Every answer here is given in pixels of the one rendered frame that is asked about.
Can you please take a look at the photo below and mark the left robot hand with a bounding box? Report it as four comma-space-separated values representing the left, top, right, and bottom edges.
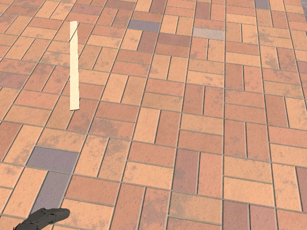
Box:
12, 208, 70, 230

